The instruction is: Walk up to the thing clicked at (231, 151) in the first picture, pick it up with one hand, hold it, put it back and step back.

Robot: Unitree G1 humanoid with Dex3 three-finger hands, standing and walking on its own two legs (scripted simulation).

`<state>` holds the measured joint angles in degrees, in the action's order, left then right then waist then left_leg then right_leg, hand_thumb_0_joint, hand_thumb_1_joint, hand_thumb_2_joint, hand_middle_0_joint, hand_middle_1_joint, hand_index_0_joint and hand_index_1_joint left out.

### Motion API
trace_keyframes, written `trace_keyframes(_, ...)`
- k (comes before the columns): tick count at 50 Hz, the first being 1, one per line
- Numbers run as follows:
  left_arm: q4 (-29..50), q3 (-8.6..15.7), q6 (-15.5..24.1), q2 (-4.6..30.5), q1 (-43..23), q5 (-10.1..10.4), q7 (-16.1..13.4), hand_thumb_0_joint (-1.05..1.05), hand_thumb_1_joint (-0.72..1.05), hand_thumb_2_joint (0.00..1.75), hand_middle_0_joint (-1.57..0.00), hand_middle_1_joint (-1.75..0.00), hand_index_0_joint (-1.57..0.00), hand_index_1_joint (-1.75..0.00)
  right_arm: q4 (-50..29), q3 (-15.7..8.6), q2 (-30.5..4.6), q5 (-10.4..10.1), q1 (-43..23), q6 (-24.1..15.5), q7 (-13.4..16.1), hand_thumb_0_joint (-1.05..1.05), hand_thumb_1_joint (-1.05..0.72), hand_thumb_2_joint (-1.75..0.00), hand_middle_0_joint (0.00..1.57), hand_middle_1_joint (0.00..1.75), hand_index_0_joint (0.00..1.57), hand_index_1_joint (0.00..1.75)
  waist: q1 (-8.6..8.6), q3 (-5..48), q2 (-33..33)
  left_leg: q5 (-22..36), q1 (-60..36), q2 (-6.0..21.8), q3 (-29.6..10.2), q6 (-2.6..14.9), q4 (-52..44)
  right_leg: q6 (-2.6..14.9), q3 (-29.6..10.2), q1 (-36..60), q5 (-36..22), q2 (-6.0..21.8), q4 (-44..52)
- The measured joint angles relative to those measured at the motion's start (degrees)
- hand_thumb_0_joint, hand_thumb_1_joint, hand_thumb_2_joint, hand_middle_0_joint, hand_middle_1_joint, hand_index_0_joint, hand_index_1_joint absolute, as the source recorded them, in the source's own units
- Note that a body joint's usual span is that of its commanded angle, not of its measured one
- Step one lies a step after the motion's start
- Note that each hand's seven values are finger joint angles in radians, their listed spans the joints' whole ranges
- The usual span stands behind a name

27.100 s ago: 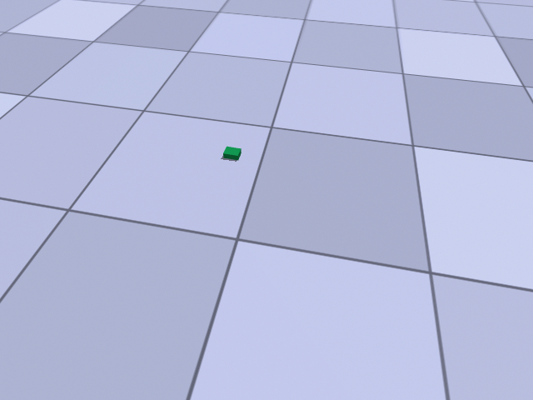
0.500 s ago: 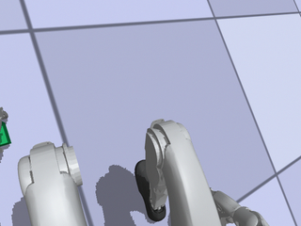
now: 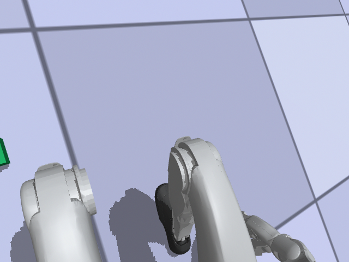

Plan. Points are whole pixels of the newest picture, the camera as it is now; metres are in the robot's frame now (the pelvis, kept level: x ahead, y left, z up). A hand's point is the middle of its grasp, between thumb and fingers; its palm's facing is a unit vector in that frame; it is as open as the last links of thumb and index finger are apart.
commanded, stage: open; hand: left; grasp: from above
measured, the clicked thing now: out of the picture +0.36 +0.33 -0.27
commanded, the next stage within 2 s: withdraw in 0.12 s
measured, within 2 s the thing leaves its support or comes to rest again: neither
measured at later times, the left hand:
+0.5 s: hand out of the picture +0.37 +0.33 -0.22, palm faces -0.31 -0.15 -0.94, open 13.9 cm
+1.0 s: hand out of the picture +0.32 +0.33 -0.10, palm faces -0.51 -0.13 -0.85, open 13.3 cm
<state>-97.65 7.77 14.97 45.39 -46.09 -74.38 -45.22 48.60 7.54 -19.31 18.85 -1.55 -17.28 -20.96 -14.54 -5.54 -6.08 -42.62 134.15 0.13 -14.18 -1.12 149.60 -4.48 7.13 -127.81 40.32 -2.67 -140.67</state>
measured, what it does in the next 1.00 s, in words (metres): rises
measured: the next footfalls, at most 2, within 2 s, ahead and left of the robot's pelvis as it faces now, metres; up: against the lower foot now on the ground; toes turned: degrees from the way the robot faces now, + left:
none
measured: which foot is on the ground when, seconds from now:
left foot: down 0.00-1.00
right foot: down 0.00-1.00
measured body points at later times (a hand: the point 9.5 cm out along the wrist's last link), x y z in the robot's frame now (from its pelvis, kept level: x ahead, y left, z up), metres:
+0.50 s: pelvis +0.00 +0.00 +0.00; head +0.23 +0.12 +0.37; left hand +0.38 +0.34 -0.16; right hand +0.10 -0.26 -0.08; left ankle +0.06 +0.13 -0.25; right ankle +0.10 -0.13 -0.25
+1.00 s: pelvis -0.02 -0.02 +0.06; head +0.17 +0.06 +0.46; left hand +0.34 +0.33 -0.05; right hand +0.15 -0.28 -0.05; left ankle +0.06 +0.13 -0.25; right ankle +0.10 -0.13 -0.25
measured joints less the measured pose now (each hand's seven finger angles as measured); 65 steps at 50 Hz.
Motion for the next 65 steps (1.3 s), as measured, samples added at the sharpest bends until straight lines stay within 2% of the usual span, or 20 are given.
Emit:
trace_keyframes(5, 0.1, 1.1, 0.4, 1.0, 0.0, 0.2, 1.7, 0.0, -0.39, 0.91, -0.21, -0.91, -0.18, -0.91, -0.1, 0.1, 0.1, 0.0, 0.4, -0.1, -0.2, 0.0, -0.9, -0.9, 0.2, 0.3, 0.2, 0.3, -0.24, -0.3, 0.1, -0.2, 0.2, -0.1, -0.2, 0.02, 0.2, 0.09, 0.2, 0.1, 0.2, 0.1, 0.0)
trace_keyframes(14, 1.7, 0.0, 2.1, 0.9, 1.2, 0.5, 2.3, 0.0, -0.45, 0.96, -0.12, -0.98, -0.11, -0.98, 0.3, 0.8, 0.4, 0.0, 1.4, 0.8, -0.3, 0.0, -0.9, -0.9, 0.2, 0.3, 0.2, 0.3, 0.36, -0.5, 0.5, -0.7, 0.1, 0.0, -0.3, 0.21, 0.2, -0.08, 0.3, 0.2, 0.6, 0.0, 0.1)
trace_keyframes(20, 5.1, 1.6, 1.3, -0.4, 2.2, -0.2, 0.3, 0.0, -0.47, 0.96, -0.09, -1.0, -0.11, -0.99, 0.4, 0.3, 0.7, -0.7, 2.0, 1.0, -0.7, 0.0, -0.9, -0.9, 0.2, 0.3, 0.2, 0.3, 0.97, 0.2, 0.7, -0.6, 0.1, 0.0, -0.3, 0.11, 0.0, 0.15, 0.4, 0.2, 0.5, 0.0, 0.4)
trace_keyframes(23, 9.1, 2.9, -0.4, -1.9, 3.3, 0.4, 1.2, 0.0, -0.47, 0.96, -0.09, -1.0, -0.11, -0.98, 0.4, -1.1, 0.8, -1.9, 3.1, 1.1, -1.3, 0.0, -0.9, -0.9, 0.2, 0.3, 0.2, 0.3, 1.6, 1.9, 1.5, -0.6, 0.6, -0.1, 0.0, 0.03, -0.2, 0.53, 0.2, -0.3, 0.6, 0.1, 0.4)
trace_keyframes(25, 13.6, 3.4, -1.9, -3.1, 4.7, 1.9, 3.0, 0.0, -0.47, 0.96, -0.09, -1.0, -0.11, -0.98, 0.3, -2.5, 0.9, -3.3, 4.0, 1.5, -1.5, 0.0, -0.9, -0.9, 0.2, 0.3, 0.2, 0.3, 2.3, 3.6, 2.4, -0.7, 0.8, -0.1, 0.3, -0.02, -0.6, 0.74, -0.1, -0.7, 0.9, 0.3, 0.5)
trace_keyframes(27, 19.0, 2.2, -3.8, -5.0, 6.3, 4.2, 5.4, 0.0, -0.48, 0.96, -0.09, -1.0, -0.11, -0.99, 0.2, -4.3, 1.2, -5.1, 5.0, 2.6, -1.4, 0.0, -0.91, -0.9, 0.2, 0.3, 0.2, 0.3, 3.39, 6.0, 3.6, -0.6, 1.1, -0.1, 1.1, -0.01, -1.7, 1.03, -0.6, -1.1, 1.1, 0.6, 1.1)
trace_keyframes(29, 23.4, -0.4, -5.8, -7.0, 7.3, 6.2, 8.5, 0.0, -0.48, 0.97, -0.09, -1.0, -0.1, -0.99, 0.4, -6.0, 1.6, -7.3, 5.6, 4.2, -0.9, 0.0, -0.91, -0.9, 0.2, 0.3, 0.2, 0.3, 4.79, 8.6, 4.8, -0.4, 1.0, 0.1, 2.3, 0.13, -3.4, 1.28, -1.4, -1.3, 1.3, 0.9, 2.0)
trace_keyframes(34, 30.4, -6.4, -10.0, -11.5, 8.2, 8.9, 17.7, 0.0, -0.46, 0.97, -0.11, -0.99, -0.12, -0.99, -1.3, -9.5, 2.4, -11.5, 5.3, 8.6, 1.3, 0.0, -0.91, -0.9, 0.2, 0.3, 0.2, 0.3, 7.81, 13.0, 7.5, 0.8, -1.9, 0.6, 5.6, 0.72, -9.7, 1.18, -3.8, 0.5, 0.8, 1.5, 6.2)
trace_keyframes(37, 30.4, -8.1, -10.0, -13.0, 7.5, 10.0, 22.7, 0.0, -0.44, 0.96, -0.14, -0.97, -0.14, -0.97, -3.5, -9.8, 2.5, -12.8, 4.6, 10.4, 3.0, 0.0, -0.91, -0.9, 0.2, 0.3, 0.2, 0.3, 8.66, 13.6, 8.3, 1.8, -4.8, 0.9, 6.9, 0.69, -13.6, 1.37, -4.7, 2.4, -0.2, 1.7, 9.1)
trace_keyframes(40, 28.6, -7.8, -8.2, -13.4, 6.7, 10.2, 26.2, 0.0, -0.42, 0.95, -0.16, -0.96, -0.16, -0.96, -5.4, -9.0, 2.5, -13.3, 4.1, 11.3, 5.0, 0.0, -0.91, -0.9, 0.2, 0.3, 0.2, 0.3, 8.88, 13.4, 8.1, 3.0, -7.3, 1.1, 7.4, 0.73, -16.5, 1.87, -4.9, 4.2, -1.3, 1.7, 11.3)
trace_keyframes(43, 26.7, -6.5, -5.0, -12.5, 6.0, 9.1, 28.2, 0.0, -0.4, 0.94, -0.17, -0.95, -0.17, -0.95, -6.6, -7.9, 2.3, -13.3, 3.9, 11.7, 6.8, 0.0, -0.91, -0.9, 0.2, 0.3, 0.2, 0.3, 8.6, 12.7, 7.1, 4.0, -8.5, 1.0, 7.3, 0.86, -18.0, 2.54, -4.6, 5.1, -2.4, 1.8, 12.5)
trace_keyframes(45, 25.8, -5.6, -2.4, -11.4, 5.9, 7.5, 28.2, 0.0, -0.39, 0.93, -0.18, -0.95, -0.18, -0.95, -6.8, -7.4, 1.9, -13.0, 4.1, 12.0, 7.9, 0.0, -0.91, -0.9, 0.2, 0.3, 0.2, 0.3, 8.37, 12.4, 6.4, 4.6, -8.5, 0.8, 7.0, 0.66, -18.1, 2.93, -4.3, 5.0, -2.9, 2.0, 12.5)
trace_keyframes(48, 23.5, -5.0, 1.0, -9.1, 5.3, 5.1, 26.8, 0.0, -0.39, 0.93, -0.18, -0.94, -0.18, -0.94, -6.3, -7.1, 1.3, -12.2, 4.5, 12.5, 9.2, 0.0, -0.91, -0.9, 0.2, 0.3, 0.2, 0.3, 7.88, 11.7, 5.0, 5.2, -7.7, 0.5, 6.6, 0.31, -17.2, 3.23, -4.1, 4.3, -3.4, 2.1, 11.6)
trace_keyframes(53, 17.7, -5.2, 4.6, -6.0, 3.1, 1.6, 22.0, 0.0, -0.39, 0.92, -0.17, -0.94, -0.18, -0.94, -4.6, -6.8, 0.6, -10.3, 5.4, 12.3, 11.1, 0.0, -0.91, -0.9, 0.2, 0.3, 0.2, 0.3, 6.65, 9.9, 3.6, 5.8, -5.0, 0.0, 6.0, -0.77, -14.1, 3.04, -3.9, 2.0, -3.8, 2.1, 8.7)
trace_keyframes(57, 16.6, -3.6, 5.1, -5.6, 2.4, -1.1, 17.3, 0.0, -0.39, 0.92, -0.17, -0.94, -0.18, -0.93, -2.9, -7.1, 0.9, -8.8, 6.4, 11.5, 11.7, 0.0, -0.91, -0.9, 0.2, 0.3, 0.2, 0.3, 5.65, 8.4, 3.4, 5.9, -2.6, -0.4, 5.6, -0.74, -11.4, 2.46, -3.8, 0.4, -3.5, 2.1, 6.6)
trace_keyframes(61, 20.8, -1.1, 2.5, -7.5, 3.7, -1.3, 13.4, 0.0, -0.4, 0.92, -0.16, -0.94, -0.17, -0.93, -1.5, -8.5, 2.3, -8.6, 7.9, 11.5, 11.5, 0.0, -0.91, -0.9, 0.2, 0.3, 0.2, 0.3, 4.99, 8.9, 4.2, 5.4, -0.7, -0.6, 5.9, -0.09, -10.0, 2.1, -4.1, -0.9, -2.8, 2.1, 5.6)
trace_keyframes(63, 23.3, -0.5, 0.2, -8.7, 4.4, -0.7, 12.6, 0.0, -0.4, 0.92, -0.16, -0.94, -0.17, -0.93, -1.3, -9.2, 3.1, -9.1, 8.6, 12.0, 11.2, 0.0, -0.91, -0.9, 0.2, 0.3, 0.2, 0.3, 4.83, 9.7, 5.1, 5.1, -0.4, -0.6, 6.3, 0.21, -10.3, 2.1, -4.4, -1.0, -2.3, 2.2, 5.8)
trace_keyframes(65, 24.9, -0.6, -2.4, -9.9, 4.7, 0.4, 13.1, 0.0, -0.41, 0.92, -0.15, -0.94, -0.17, -0.93, -1.4, -9.6, 3.9, -9.9, 9.0, 12.5, 10.9, 0.0, -0.91, -0.9, 0.2, 0.3, 0.2, 0.3, 4.82, 10.7, 6.1, 4.7, -0.7, -0.5, 6.7, 0.51, -11.1, 1.95, -4.7, -0.8, -2.0, 2.2, 6.6)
